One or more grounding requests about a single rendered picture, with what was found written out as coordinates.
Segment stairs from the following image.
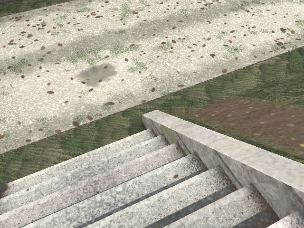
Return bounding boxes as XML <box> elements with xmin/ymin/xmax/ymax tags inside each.
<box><xmin>0</xmin><ymin>127</ymin><xmax>304</xmax><ymax>228</ymax></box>

